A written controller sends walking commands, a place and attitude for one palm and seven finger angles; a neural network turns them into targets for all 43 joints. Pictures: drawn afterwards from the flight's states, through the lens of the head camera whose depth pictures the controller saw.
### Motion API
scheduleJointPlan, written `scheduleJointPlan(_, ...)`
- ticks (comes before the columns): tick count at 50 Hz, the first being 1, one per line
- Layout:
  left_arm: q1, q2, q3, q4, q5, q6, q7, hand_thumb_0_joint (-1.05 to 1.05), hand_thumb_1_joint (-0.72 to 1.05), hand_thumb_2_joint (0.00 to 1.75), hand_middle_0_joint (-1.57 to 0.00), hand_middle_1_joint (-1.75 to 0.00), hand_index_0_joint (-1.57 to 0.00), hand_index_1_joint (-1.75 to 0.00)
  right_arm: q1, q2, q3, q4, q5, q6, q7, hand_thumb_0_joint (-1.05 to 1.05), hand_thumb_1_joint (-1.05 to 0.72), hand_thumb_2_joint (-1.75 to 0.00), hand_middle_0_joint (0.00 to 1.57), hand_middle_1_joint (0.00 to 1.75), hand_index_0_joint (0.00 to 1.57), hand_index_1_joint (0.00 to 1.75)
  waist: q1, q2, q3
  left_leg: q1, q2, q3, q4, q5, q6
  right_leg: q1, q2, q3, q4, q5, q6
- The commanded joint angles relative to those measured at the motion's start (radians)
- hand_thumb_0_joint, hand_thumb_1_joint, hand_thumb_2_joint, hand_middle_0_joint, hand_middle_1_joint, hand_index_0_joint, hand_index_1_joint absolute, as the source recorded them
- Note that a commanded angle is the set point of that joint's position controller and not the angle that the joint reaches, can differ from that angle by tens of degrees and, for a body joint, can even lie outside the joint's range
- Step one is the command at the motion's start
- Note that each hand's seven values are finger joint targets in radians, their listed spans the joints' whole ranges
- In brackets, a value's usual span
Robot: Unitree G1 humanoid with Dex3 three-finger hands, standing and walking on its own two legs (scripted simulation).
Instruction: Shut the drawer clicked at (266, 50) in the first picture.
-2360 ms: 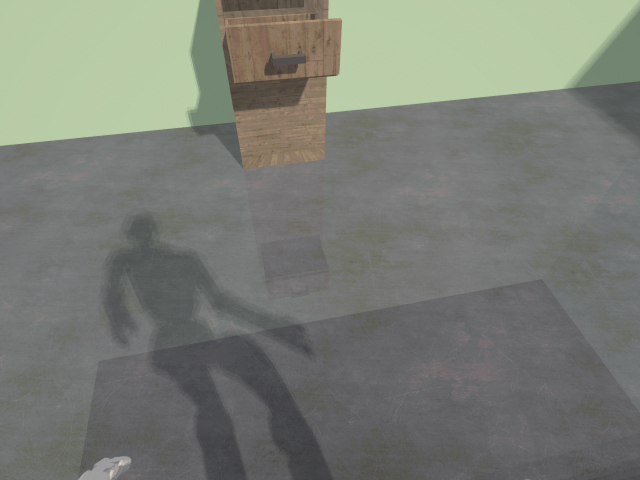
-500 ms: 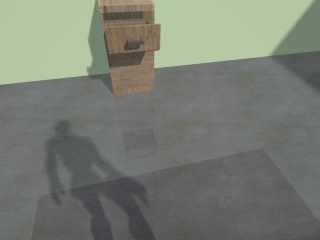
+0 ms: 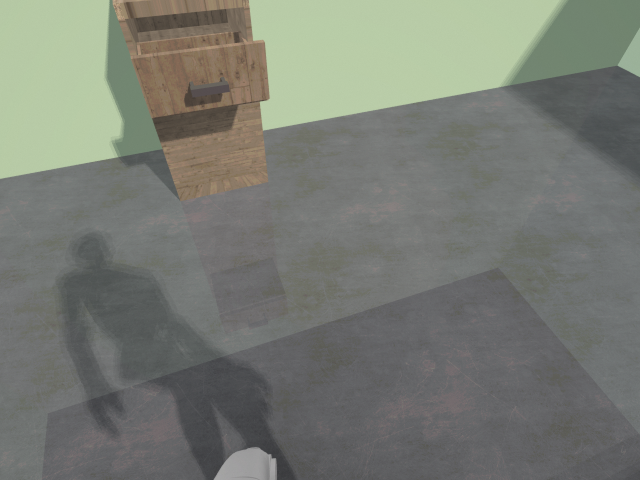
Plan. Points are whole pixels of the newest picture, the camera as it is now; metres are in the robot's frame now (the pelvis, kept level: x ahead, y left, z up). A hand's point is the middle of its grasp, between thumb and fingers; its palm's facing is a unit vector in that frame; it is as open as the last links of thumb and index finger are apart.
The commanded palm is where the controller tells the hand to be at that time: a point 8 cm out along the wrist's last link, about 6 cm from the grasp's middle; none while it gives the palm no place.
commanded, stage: walk to a spot facing it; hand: left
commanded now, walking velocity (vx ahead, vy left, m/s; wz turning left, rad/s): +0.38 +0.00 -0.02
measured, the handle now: (208, 85) +1.14 +0.40 -0.08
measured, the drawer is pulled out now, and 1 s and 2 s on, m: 0.30 0.30 0.30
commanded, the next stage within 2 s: turn to face it in 1.28 s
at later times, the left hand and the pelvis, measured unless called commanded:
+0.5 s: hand (167, 398) +0.26 +0.27 -0.17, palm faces +0.00 -0.99 -0.15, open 7.3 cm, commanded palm none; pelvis +0.21 +0.09 +0.01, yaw -4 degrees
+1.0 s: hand (270, 256) +0.58 +0.15 -0.18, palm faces -0.21 -0.97 -0.12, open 7.3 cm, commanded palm none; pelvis +0.44 +0.02 -0.02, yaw -12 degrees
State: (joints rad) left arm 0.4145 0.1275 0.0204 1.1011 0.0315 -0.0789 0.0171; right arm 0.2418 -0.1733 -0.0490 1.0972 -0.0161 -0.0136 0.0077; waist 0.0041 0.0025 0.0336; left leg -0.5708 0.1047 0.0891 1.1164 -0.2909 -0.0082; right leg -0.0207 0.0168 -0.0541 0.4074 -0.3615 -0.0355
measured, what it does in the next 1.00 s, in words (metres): walks ahead: left foot, then right foot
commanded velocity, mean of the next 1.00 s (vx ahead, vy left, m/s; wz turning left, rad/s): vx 0.37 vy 0.00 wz -0.17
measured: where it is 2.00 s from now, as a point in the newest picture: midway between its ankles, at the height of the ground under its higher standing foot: (328, 336)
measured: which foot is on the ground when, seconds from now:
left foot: up 0.00-0.18, down 0.20-0.92, up 0.94-1.00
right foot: down 0.00-0.20, up 0.22-0.92, down 0.94-1.00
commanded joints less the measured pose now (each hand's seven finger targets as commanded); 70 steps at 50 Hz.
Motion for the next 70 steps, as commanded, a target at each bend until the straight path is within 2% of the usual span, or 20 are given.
scheduleJointPlan(1, 0.065, 0.14, 0.024, -0.004, -0.008, -0.014, 0.012, 0.0, 0.9, 0.9, -0.2, -0.3, -0.2, -0.3, -0.095, -0.024, -0.001, -0.111, 0.005, -0.025, 0.025, 0.0, -0.9, -0.9, 0.2, 0.3, 0.2, 0.3, -0.008, -0.138, 0.153, -0.028, 0.012, 0.032, -0.218, 0.14, -0.006, -0.14, -0.21, 0.099, -0.227, 0.496, -0.105)
scheduleJointPlan(5, 0.063, 0.171, 0.038, 0.003, -0.009, -0.012, 0.015, 0.0, 0.9, 0.9, -0.2, -0.3, -0.2, -0.3, -0.13, -0.031, -0.003, -0.139, 0.009, -0.041, 0.026, 0.0, -0.9, -0.9, 0.2, 0.3, 0.2, 0.3, -0.008, -0.128, 0.133, 0.129, -0.039, 0.062, -0.394, 0.156, 0.03, -0.102, -0.215, 0.071, -0.172, 0.646, -0.086)
scheduleJointPlan(8, 0.031, 0.185, 0.05, -0.007, -0.01, -0.009, 0.014, 0.0, 0.9, 0.9, -0.2, -0.3, -0.2, -0.3, 0.19, -0.112, -0.03, -0.053, -0.006, -0.054, 0.004, 0.0, -0.9, -0.9, 0.2, 0.3, 0.2, 0.3, -0.146, -0.061, -0.054, 0.509, -0.061, 0.018, -0.519, 0.158, 0.069, -0.127, -0.184, 0.026, 0.251, 0.727, -0.049)
scheduleJointPlan(10, 0.139, 0.083, 0.043, -0.038, -0.032, -0.001, -0.007, 0.0, 0.9, 0.9, -0.2, -0.3, -0.2, -0.3, 0.358, -0.294, -0.071, -0.019, -0.022, -0.055, -0.014, 0.0, -0.9, -0.9, 0.2, 0.3, 0.2, 0.3, -0.135, 0.387, -0.268, 0.817, 0.353, -0.628, -0.79, 0.086, 0.21, -0.483, 0.055, -0.007, 0.895, -0.206, 0.004)
scheduleJointPlan(11, 0.079, 0.11, 0.044, -0.054, -0.023, 0.001, -0.002, 0.0, 0.9, 0.9, -0.2, -0.3, -0.2, -0.3, 0.274, -0.267, -0.061, -0.034, -0.003, -0.045, -0.019, 0.0, -0.9, -0.9, 0.2, 0.3, 0.2, 0.3, -0.11, 0.247, -0.207, 0.712, 0.371, -0.658, -0.864, -0.059, 0.24, -0.535, -0.009, 0.095, 1.005, -0.181, -0.02)
scheduleJointPlan(14, -0.024, 0.078, 0.046, -0.057, -0.004, 0.024, -0.021, 0.0, 0.9, 0.9, -0.2, -0.3, -0.2, -0.3, 0.063, -0.099, -0.021, -0.086, -0.008, -0.057, -0.022, 0.0, -0.9, -0.9, 0.2, 0.3, 0.2, 0.3, -0.019, 0.068, 0.058, 0.296, 0.265, -0.387, -0.945, -0.208, 0.16, -0.55, -0.117, 0.087, 0.989, 0.036, -0.004)
scheduleJointPlan(17, 0.051, 0.032, 0.042, -0.032, 0.005, 0.062, -0.028, 0.0, 0.9, 0.9, -0.2, -0.3, -0.2, -0.3, 0.045, -0.055, -0.009, -0.069, -0.004, -0.078, -0.025, 0.0, -0.9, -0.9, 0.2, 0.3, 0.2, 0.3, 0.045, 0.088, 0.049, 0.183, 0.164, -0.16, -0.953, -0.076, 0.106, -0.461, -0.122, 0.066, 0.891, 0.127, 0.015)
scheduleJointPlan(29, -0.209, 0.072, 0.06, -0.115, 0.001, 0.083, -0.038, 0.0, 0.9, 0.9, -0.2, -0.3, -0.2, -0.3, 0.265, -0.067, -0.011, 0.001, 0.005, -0.094, -0.042, 0.0, -0.9, -0.9, 0.2, 0.3, 0.2, 0.3, -0.03, 0.025, 0.081, 0.564, 0.203, -0.073, -0.997, 0.164, 0.111, -0.756, -0.158, 0.043, 0.586, 0.277, 0.063)
scheduleJointPlan(40, -0.416, 0.032, 0.031, -0.163, -0.004, 0.055, -0.041, 0.0, 0.9, 0.9, -0.2, -0.3, -0.2, -0.3, 0.436, -0.04, 0.01, 0.096, -0.016, -0.075, -0.046, 0.0, -0.9, -0.9, 0.2, 0.3, 0.2, 0.3, -0.092, 0.106, 0.147, 0.708, 0.208, 0.063, -0.874, 0.668, 0.128, -0.654, -0.075, -0.103, 0.281, 0.123, -0.014)
scheduleJointPlan(44, -0.175, 0.069, 0.043, -0.091, -0.001, 0.035, -0.031, 0.0, 0.9, 0.9, -0.2, -0.3, -0.2, -0.3, 0.369, -0.084, 0.002, 0.085, -0.005, -0.07, -0.045, 0.0, -0.9, -0.9, 0.2, 0.3, 0.2, 0.3, 0.032, 0.126, -0.011, 0.669, 0.185, 0.144, -0.567, 1.057, 0.089, -0.286, 0.025, -0.175, 0.152, 0.136, -0.064)
scheduleJointPlan(45, -0.038, 0.11, 0.058, -0.048, 0.002, 0.023, -0.028, 0.0, 0.9, 0.9, -0.2, -0.3, -0.2, -0.3, 0.331, -0.094, -0.003, 0.069, 0.003, -0.071, -0.04, 0.0, -0.9, -0.9, 0.2, 0.3, 0.2, 0.3, 0.101, 0.104, -0.102, 0.528, 0.161, 0.164, -0.373, 0.955, 0.062, -0.037, -0.004, -0.137, 0.11, 0.233, -0.09)
scheduleJointPlan(46, 0.1, 0.202, 0.083, -0.017, 0.002, 0.012, -0.017, 0.0, 0.9, 0.9, -0.2, -0.3, -0.2, -0.3, 0.317, -0.057, 0.0, 0.035, 0.017, -0.075, -0.028, 0.0, -0.9, -0.9, 0.2, 0.3, 0.2, 0.3, 0.152, -0.046, -0.211, 0.256, 0.091, 0.183, -0.098, 0.558, 0.029, 0.242, -0.224, 0.124, 0.095, 0.305, -0.168)
scheduleJointPlan(47, 0.165, 0.274, 0.098, 0.001, -0.013, 0.013, -0.006, 0.0, 0.9, 0.9, -0.2, -0.3, -0.2, -0.3, 0.312, -0.012, 0.005, 0.002, 0.023, -0.079, -0.031, 0.0, -0.9, -0.9, 0.2, 0.3, 0.2, 0.3, 0.131, -0.165, -0.282, 0.006, -0.067, 0.122, 0.237, -0.253, -0.009, 0.393, -0.475, 0.547, 0.008, 0.521, -0.305)
scheduleJointPlan(48, 0.115, 0.286, 0.099, -0.007, -0.025, 0.02, 0.0, 0.0, 0.9, 0.9, -0.2, -0.3, -0.2, -0.3, 0.219, -0.03, -0.002, -0.015, 0.02, -0.073, -0.033, 0.0, -0.9, -0.9, 0.2, 0.3, 0.2, 0.3, 0.131, -0.053, -0.195, -0.067, -0.033, -0.023, 0.341, -0.247, 0.022, 0.294, -0.483, 0.521, -0.062, 0.48, -0.324)
scheduleJointPlan(51, -0.059, 0.148, 0.055, -0.034, -0.019, 0.006, 0.003, 0.0, 0.9, 0.9, -0.2, -0.3, -0.2, -0.3, 0.143, 0.018, -0.004, -0.038, 0.003, -0.047, -0.023, 0.0, -0.9, -0.9, 0.2, 0.3, 0.2, 0.3, 0.025, 0.015, 0.038, -0.046, 0.067, -0.074, 0.237, -0.056, 0.013, -0.109, -0.371, 0.247, -0.144, 0.396, -0.179)
scheduleJointPlan(54, -0.11, 0.092, 0.047, -0.055, -0.002, -0.01, 0.006, 0.0, 0.9, 0.9, -0.2, -0.3, -0.2, -0.3, 0.223, 0.051, -0.006, -0.028, -0.009, -0.016, -0.015, 0.0, -0.9, -0.9, 0.2, 0.3, 0.2, 0.3, -0.053, -0.059, 0.069, 0.041, 0.078, -0.048, 0.071, -0.013, -0.009, -0.27, -0.305, 0.067, -0.191, 0.368, -0.124)
scheduleJointPlan(63, -0.063, 0.187, 0.053, -0.039, -0.006, -0.007, -0.005, 0.0, 0.9, 0.9, -0.2, -0.3, -0.2, -0.3, -0.041, -0.018, -0.006, -0.139, -0.006, -0.037, 0.026, 0.0, -0.9, -0.9, 0.2, 0.3, 0.2, 0.3, -0.002, -0.116, 0.088, 0.126, 0.021, 0.048, -0.43, 0.117, 0.001, -0.145, -0.276, 0.01, -0.137, 0.375, -0.09)
scheduleJointPlan(66, -0.058, 0.192, 0.053, -0.042, -0.014, 0.003, -0.004, 0.0, 0.9, 0.9, -0.2, -0.3, -0.2, -0.3, 0.17, -0.112, -0.028, -0.075, -0.02, -0.05, 0.009, 0.0, -0.9, -0.9, 0.2, 0.3, 0.2, 0.3, -0.103, 0.018, -0.045, 0.495, -0.023, 0.053, -0.588, 0.159, 0.027, -0.191, -0.211, -0.063, 0.236, 0.532, -0.041)
scheduleJointPlan(68, -0.034, 0.116, 0.04, -0.088, -0.029, 0.007, -0.015, 0.0, 0.9, 0.9, -0.2, -0.3, -0.2, -0.3, 0.36, -0.299, -0.062, -0.043, -0.023, -0.051, -0.012, 0.0, -0.9, -0.9, 0.2, 0.3, 0.2, 0.3, -0.141, 0.406, -0.217, 0.772, 0.385, -0.5, -0.793, 0.319, 0.194, -0.524, -0.002, -0.063, 0.818, -0.242, 0.027)
scheduleJointPlan(70, -0.114, 0.119, 0.04, -0.093, -0.021, 0.012, -0.008, 0.0, 0.9, 0.9, -0.2, -0.3, -0.2, -0.3, 0.213, -0.223, -0.038, -0.068, -0.013, -0.048, -0.022, 0.0, -0.9, -0.9, 0.2, 0.3, 0.2, 0.3, -0.095, 0.193, -0.097, 0.583, 0.345, -0.39, -0.817, 0.338, 0.214, -0.583, -0.094, 0.021, 0.927, -0.16, 0.016)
